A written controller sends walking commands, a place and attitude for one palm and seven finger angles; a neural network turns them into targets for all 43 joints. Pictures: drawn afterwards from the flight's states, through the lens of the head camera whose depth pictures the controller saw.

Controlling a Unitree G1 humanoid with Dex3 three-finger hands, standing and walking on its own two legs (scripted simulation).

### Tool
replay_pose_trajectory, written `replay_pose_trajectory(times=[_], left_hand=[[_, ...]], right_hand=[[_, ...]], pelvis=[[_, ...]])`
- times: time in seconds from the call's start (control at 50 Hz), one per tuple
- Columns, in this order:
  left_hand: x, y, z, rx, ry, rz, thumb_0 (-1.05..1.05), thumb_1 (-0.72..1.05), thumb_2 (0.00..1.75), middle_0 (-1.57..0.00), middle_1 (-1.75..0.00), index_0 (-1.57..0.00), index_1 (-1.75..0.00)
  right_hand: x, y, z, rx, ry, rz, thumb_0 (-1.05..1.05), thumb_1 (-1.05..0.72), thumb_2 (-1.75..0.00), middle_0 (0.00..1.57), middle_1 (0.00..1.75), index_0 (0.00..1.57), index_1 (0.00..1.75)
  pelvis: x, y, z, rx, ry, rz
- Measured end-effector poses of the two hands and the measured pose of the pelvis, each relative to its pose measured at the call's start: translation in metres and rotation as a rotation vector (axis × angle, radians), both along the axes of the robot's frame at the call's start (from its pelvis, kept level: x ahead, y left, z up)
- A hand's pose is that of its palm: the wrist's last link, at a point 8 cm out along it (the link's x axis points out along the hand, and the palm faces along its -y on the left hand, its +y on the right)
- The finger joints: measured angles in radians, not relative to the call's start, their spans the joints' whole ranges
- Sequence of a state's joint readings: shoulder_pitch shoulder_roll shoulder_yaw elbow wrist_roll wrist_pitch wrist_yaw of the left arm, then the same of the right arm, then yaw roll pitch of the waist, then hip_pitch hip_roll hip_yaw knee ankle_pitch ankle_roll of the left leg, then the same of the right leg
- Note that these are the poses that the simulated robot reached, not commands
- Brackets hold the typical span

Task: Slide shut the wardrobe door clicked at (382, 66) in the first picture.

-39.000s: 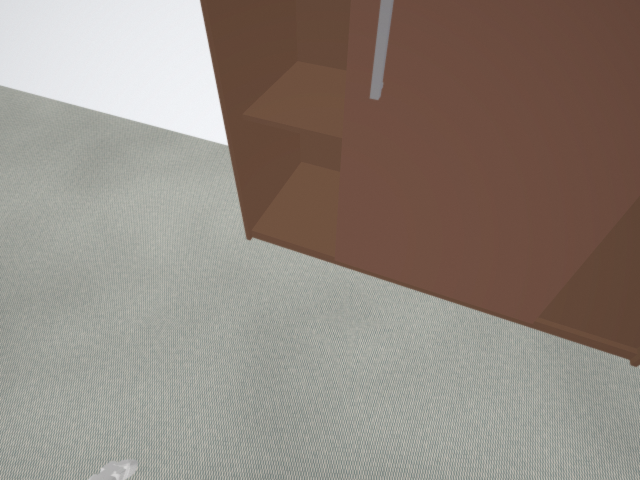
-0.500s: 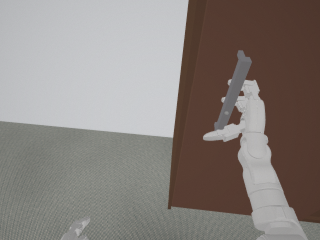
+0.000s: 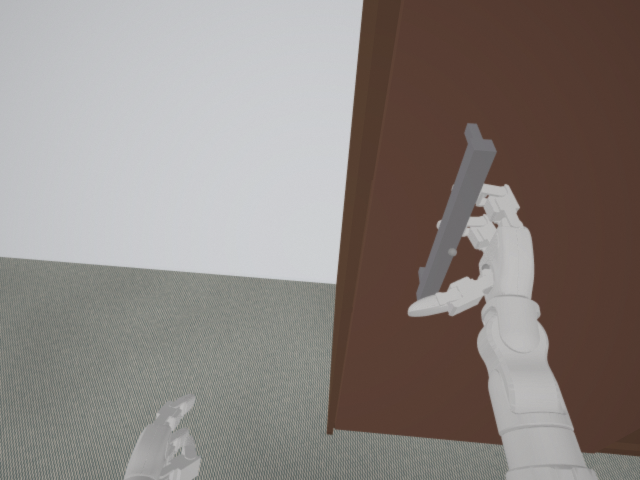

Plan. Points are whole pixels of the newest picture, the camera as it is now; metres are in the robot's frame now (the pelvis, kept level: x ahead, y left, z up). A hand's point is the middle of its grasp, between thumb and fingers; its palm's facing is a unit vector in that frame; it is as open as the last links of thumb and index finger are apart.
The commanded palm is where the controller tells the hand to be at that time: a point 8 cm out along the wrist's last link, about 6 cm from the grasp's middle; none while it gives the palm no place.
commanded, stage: slip the hand off the handle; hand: right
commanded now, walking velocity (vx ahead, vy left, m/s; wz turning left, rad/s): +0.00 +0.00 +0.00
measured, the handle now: (445, 226) +0.39 -0.14 +0.15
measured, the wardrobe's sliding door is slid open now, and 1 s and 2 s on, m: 0.00 0.00 0.00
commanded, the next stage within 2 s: draw the hand back to the body in 0.94 s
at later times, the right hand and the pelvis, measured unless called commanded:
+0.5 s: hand (494, 295) +0.29 -0.17 +0.14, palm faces +0.14 +0.99 -0.08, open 14.7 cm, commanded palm +0.25 -0.22 +0.15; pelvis +0.01 +0.00 +0.00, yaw -1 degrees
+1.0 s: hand (535, 358) +0.22 -0.19 +0.14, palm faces +0.21 +0.97 -0.09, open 14.7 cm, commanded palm +0.19 -0.23 +0.15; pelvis +0.00 +0.01 +0.00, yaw -2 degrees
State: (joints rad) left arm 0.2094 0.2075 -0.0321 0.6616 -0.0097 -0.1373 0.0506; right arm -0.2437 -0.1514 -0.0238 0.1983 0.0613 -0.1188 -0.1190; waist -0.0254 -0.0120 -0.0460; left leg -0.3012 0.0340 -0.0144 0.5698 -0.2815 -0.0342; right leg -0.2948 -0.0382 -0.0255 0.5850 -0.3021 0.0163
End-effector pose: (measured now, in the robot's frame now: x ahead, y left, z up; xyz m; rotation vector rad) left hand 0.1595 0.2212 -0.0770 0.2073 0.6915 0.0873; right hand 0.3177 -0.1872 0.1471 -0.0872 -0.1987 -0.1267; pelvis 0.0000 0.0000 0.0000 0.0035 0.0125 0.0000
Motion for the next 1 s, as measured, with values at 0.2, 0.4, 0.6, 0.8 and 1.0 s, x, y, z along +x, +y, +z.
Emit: replay_pose_trajectory(times=[0.2, 0.4, 0.6, 0.8, 1.0], left_hand=[[0.011, 0.003, -0.004, 0.006, 0.02, -0.017, 0.01, 0.9, 0.9, -0.2, -0.3, -0.2, -0.3], [0.006, 0.011, -0.007, 0.008, 0.009, -0.003, 0.01, 0.9, 0.9, -0.2, -0.3, -0.2, -0.3], [0.016, 0.003, 0.004, -0.009, -0.075, -0.038, 0.01, 0.9, 0.9, -0.2, -0.3, -0.2, -0.3], [0.027, -0.008, 0.01, -0.017, -0.138, -0.095, 0.01, 0.9, 0.9, -0.2, -0.3, -0.2, -0.3], [0.026, -0.011, 0.014, -0.009, -0.166, -0.106, 0.01, 0.9, 0.9, -0.2, -0.3, -0.2, -0.3]], right_hand=[[-0.015, -0.05, -0.006, -0.02, 0.015, -0.106, -0.02, 0.55, -0.2, 0.32, 1.19, 0.26, 1.15], [-0.032, -0.048, 0.0, -0.018, -0.023, -0.011, -0.02, 0.55, -0.2, 0.26, 1.16, 0.25, 1.15], [-0.076, -0.044, -0.011, -0.016, -0.001, -0.06, -0.02, 0.55, -0.2, 0.26, 1.15, 0.26, 1.15], [-0.107, -0.049, -0.004, -0.027, -0.02, -0.05, -0.02, 0.56, -0.2, 0.25, 1.15, 0.25, 1.15], [-0.128, -0.055, -0.011, -0.021, 0.004, -0.076, -0.02, 0.56, -0.2, 0.26, 1.15, 0.25, 1.15]], pelvis=[[0.01, 0.004, -0.001, 0.004, -0.002, -0.012], [0.013, 0.003, -0.002, 0.006, 0.001, -0.019], [0.009, 0.007, -0.003, 0.002, -0.022, -0.015], [-0.001, 0.008, -0.004, 0.008, -0.039, -0.036], [-0.001, 0.007, -0.005, 0.01, -0.047, -0.037]])
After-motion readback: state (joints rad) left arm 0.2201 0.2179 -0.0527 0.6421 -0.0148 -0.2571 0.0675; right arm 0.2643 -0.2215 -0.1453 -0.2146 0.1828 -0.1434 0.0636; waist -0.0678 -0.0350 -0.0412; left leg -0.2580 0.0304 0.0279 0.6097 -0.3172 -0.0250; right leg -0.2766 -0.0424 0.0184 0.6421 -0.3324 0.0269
